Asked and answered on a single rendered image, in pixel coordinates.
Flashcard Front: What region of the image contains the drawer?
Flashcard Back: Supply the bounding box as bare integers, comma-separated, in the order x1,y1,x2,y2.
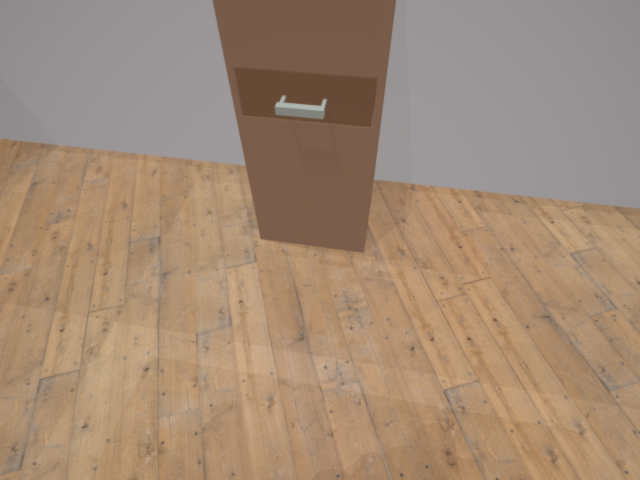
235,67,377,127

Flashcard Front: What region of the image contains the handle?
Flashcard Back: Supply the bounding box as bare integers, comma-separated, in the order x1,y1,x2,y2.
275,95,327,119

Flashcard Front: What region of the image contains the cabinet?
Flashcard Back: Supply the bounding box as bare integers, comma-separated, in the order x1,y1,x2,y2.
213,0,396,253

